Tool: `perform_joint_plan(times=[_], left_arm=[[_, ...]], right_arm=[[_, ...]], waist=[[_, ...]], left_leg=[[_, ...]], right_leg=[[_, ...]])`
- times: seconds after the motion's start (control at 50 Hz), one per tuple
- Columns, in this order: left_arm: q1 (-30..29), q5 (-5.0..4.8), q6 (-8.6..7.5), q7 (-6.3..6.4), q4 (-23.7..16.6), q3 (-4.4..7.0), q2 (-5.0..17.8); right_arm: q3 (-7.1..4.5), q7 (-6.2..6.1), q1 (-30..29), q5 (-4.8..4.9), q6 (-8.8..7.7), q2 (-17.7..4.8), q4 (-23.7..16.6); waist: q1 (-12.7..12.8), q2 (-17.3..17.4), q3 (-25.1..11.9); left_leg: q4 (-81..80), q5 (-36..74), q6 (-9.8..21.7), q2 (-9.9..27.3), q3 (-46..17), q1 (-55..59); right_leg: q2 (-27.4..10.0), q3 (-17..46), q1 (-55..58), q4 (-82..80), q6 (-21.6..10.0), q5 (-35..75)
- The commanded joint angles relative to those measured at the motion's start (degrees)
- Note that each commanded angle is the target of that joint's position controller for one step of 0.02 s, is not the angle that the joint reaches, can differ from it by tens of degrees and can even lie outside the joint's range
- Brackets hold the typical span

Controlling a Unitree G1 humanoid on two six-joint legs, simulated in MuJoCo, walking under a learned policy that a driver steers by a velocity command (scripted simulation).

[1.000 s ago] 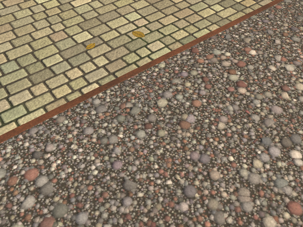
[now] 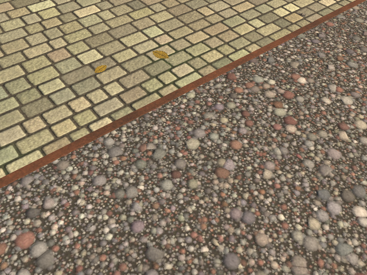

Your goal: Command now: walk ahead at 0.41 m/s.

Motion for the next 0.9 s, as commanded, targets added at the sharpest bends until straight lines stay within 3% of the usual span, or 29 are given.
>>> perform_joint_plan(times=[0.02,0.04,0.08,0.14,0.2,0.28,0.34,0.36,0.38,0.4,0.42,0.44,0.46,0.48,0.5,0.52,0.54,0.56,0.6,0.64,0.7,0.76,0.84,0.88,0.9], left_arm=[[-4.0,0.64,-1.73,-0.04,-5.5,1.28,4.2],[-3.2,0.75,-1.14,-0.23,-5.1,1.6,4.3],[-4.5,0.91,-0.17,-0.56,-5.3,1.61,3.1],[-12.8,1.45,0.16,-0.68,-8.6,1.2,2.0],[-20.9,1.28,-0.29,-1.39,-11.2,0.42,1.2],[-27.4,0.88,-0.79,-2.78,-13.5,-0.13,1.7],[-27.6,0.83,-1.45,-3.68,-14.8,0.31,3.5],[-24.7,0.87,-1.66,-3.65,-14.4,1.0,5.1],[-18.1,0.82,-1.81,-3.38,-12.9,2.14,7.4],[-6.8,0.68,-1.72,-2.81,-9.8,3.64,10.3],[3.4,1.77,-1.44,-1.88,-8.1,4.89,16.0],[4.9,3.03,-1.54,-2.7,-6.9,4.62,17.0],[2.3,2.77,-1.76,-2.73,-7.4,3.09,10.8],[-3.2,2.37,-1.94,-2.5,-7.9,2.23,8.1],[-8.1,2.44,-2.22,-2.53,-8.6,1.6,6.5],[-10.6,2.9,-2.5,-2.68,-8.3,1.37,5.2],[-11.4,3.54,-2.65,-2.74,-7.5,1.11,4.0],[-11.4,3.59,-2.71,-2.67,-6.9,1.11,3.3],[-11.3,3.29,-3.02,-2.14,-6.0,1.44,4.5],[-10.5,3.45,-2.98,-1.31,-5.6,1.9,6.0],[-8.7,3.71,-2.45,-0.19,-5.3,2.26,7.2],[-7.1,3.4,-1.91,0.54,-5.5,2.52,8.5],[-2.7,2.54,-0.6,0.87,-4.8,3.06,9.8],[-2.5,1.95,0.22,0.81,-4.9,3.44,10.7],[-3.5,1.73,0.54,0.85,-5.4,3.66,11.5]], right_arm=[[0.67,0.66,2.5,-0.69,-0.52,-4.5,-1.4],[0.99,0.53,3.2,-0.9,-0.21,-3.8,-1.2],[1.12,-0.2,6.7,-1.0,0.04,-4.5,-0.3],[0.95,-1.33,9.0,-1.21,0.43,-6.6,-0.5],[0.8,-1.96,10.0,-1.1,0.89,-7.3,-1.4],[0.29,-2.16,13.7,-0.18,1.31,-7.7,-0.8],[-0.26,-2.2,13.5,0.04,1.92,-8.3,-0.9],[-0.57,-2.2,12.5,-0.09,2.12,-9.3,-1.3],[-0.78,-2.11,11.1,-0.35,2.48,-10.0,-1.8],[-0.4,-1.95,9.5,-0.65,2.72,-9.4,-2.7],[0.79,-1.68,10.4,-1.71,2.53,-6.3,-4.7],[2.96,-1.12,19.5,0.24,1.36,3.1,-4.0],[1.12,-1.16,13.7,2.25,0.28,-4.5,-4.2],[0.26,-1.42,7.9,2.96,-0.03,-7.1,-6.4],[0.08,-2.05,5.3,2.28,0.05,-7.0,-6.9],[-0.53,-2.42,4.8,1.3,0.62,-6.3,-6.9],[-0.73,-2.27,6.9,1.21,1.59,-4.9,-6.5],[-0.87,-2.17,7.9,1.5,2.48,-3.7,-6.4],[-1.16,-2.28,6.1,1.61,3.91,-3.0,-7.7],[-1.52,-2.29,2.3,1.01,4.6,-3.7,-9.6],[-1.7,-1.44,-2.2,0.52,4.23,-4.0,-11.6],[-1.15,-0.13,-8.3,0.2,3.73,-3.3,-13.8],[-0.4,1.49,-15.8,0.27,3.59,-2.6,-17.6],[-0.49,2.23,-17.0,0.48,3.67,-3.2,-19.3],[-0.86,2.48,-16.2,0.56,3.73,-4.1,-19.9]], waist=[[0.3,5.9,4.9],[0.9,6.9,4.8],[0.9,6.2,5.3],[-0.2,4.7,6.5],[-2.1,5.4,7.4],[-3.3,5.7,8.9],[-1.1,6.7,7.6],[1.0,8.1,5.1],[4.8,9.4,0.6],[10.3,9.3,-6.2],[12.1,1.0,-16.4],[6.5,-14.9,-27.4],[8.2,-8.8,-21.5],[7.0,-6.2,-11.9],[5.0,-0.3,-7.6],[3.1,0.4,-4.7],[1.1,-1.6,-3.9],[0.3,-2.3,-2.9],[-0.6,-2.1,0.2],[-0.5,-1.1,2.2],[0.3,-0.2,3.4],[2.2,0.7,4.6],[5.1,1.2,6.7],[4.6,0.2,6.5],[3.5,-0.8,5.3]], left_leg=[[-23.6,0.3,7.5,15.6,-21.7,10.7],[-24.1,4.4,6.7,13.6,-17.6,9.2],[-24.8,13.1,7.2,12.4,-13.3,9.1],[-25.8,18.8,8.3,13.0,-11.3,10.5],[-27.0,18.5,7.8,12.0,-8.5,10.2],[-26.0,18.6,7.5,13.9,-6.9,15.1],[-21.0,28.1,6.4,15.8,-7.4,19.9],[-17.2,37.8,5.9,15.9,-7.7,20.8],[-9.4,47.9,5.1,14.8,-7.0,20.2],[3.6,48.2,3.2,11.6,-5.2,13.7],[23.6,26.5,1.1,6.9,-3.1,-1.0],[41.5,-14.7,-0.9,-2.7,-9.2,-18.1],[47.6,-13.9,0.0,0.0,-14.7,-22.9],[48.2,-9.0,0.6,2.8,-12.4,-26.4],[45.9,-3.4,0.6,5.9,-11.5,-23.7],[42.9,-0.3,0.8,7.8,-11.3,-20.4],[41.1,1.4,1.1,9.3,-11.9,-16.7],[39.8,1.8,1.4,9.6,-11.7,-15.6],[37.4,3.1,1.4,10.2,-11.3,-17.8],[34.2,7.6,0.7,10.4,-11.9,-22.5],[25.9,15.6,-0.3,9.6,-11.9,-26.9],[16.4,21.1,-0.5,8.8,-7.7,-26.6],[9.0,18.9,0.6,7.8,-3.6,-28.9],[6.9,14.1,1.8,6.4,-1.5,-27.7],[6.3,11.3,2.8,4.8,0.2,-24.5]], right_leg=[[-6.3,1.9,-21.8,3.5,-2.4,9.4],[-6.7,1.1,-19.2,1.4,-2.1,11.1],[-6.8,-0.8,-19.9,-1.6,-0.6,13.3],[-6.9,-1.4,-24.6,-11.2,1.6,18.1],[-5.0,-3.3,-22.2,-24.0,2.3,24.4],[-3.2,-4.1,-20.8,-32.4,1.1,25.7],[-1.5,-3.9,-16.6,-36.3,-1.1,21.3],[0.3,-4.6,-11.4,-36.5,-1.9,19.2],[2.5,-5.9,-2.1,-36.5,-3.1,17.9],[2.3,-5.3,13.8,-35.8,-4.6,18.6],[-11.3,10.0,33.3,-34.7,-8.0,15.6],[-23.7,39.1,47.8,-45.9,-16.1,1.6],[-21.4,39.0,42.1,-50.8,-12.7,-1.1],[-20.1,28.2,33.3,-51.2,-9.7,2.6],[-18.5,20.5,23.7,-52.5,-8.4,9.8],[-16.4,14.1,16.5,-54.1,-7.3,14.0],[-14.7,9.4,12.5,-55.7,-6.5,15.1],[-13.8,6.5,10.6,-57.3,-6.6,15.4],[-13.7,1.8,8.1,-59.8,-7.2,17.2],[-13.9,-1.3,8.7,-61.2,-7.5,18.5],[-13.5,-5.8,11.8,-61.6,-7.1,20.7],[-13.0,-10.5,14.3,-61.6,-6.0,22.4],[-14.9,-13.7,22.2,-58.7,-5.5,25.4],[-15.9,-15.1,25.6,-55.4,-4.8,32.2],[-16.0,-16.0,26.4,-52.4,-4.1,41.4]])
Velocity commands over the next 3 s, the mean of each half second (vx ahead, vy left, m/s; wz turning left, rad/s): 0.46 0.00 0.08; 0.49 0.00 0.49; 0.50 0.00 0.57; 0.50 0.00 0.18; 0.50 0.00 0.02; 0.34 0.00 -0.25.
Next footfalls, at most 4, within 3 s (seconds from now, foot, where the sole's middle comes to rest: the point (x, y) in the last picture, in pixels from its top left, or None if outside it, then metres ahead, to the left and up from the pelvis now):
0.40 right None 0.42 -0.15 -0.77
0.98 left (141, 235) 0.67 0.15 -0.77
1.48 right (152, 161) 1.02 0.12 -0.77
1.98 left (72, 155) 1.05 0.48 -0.77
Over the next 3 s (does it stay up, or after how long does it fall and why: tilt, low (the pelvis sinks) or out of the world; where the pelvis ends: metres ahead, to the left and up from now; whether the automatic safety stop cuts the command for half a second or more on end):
stays up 1.39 0.61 -0.01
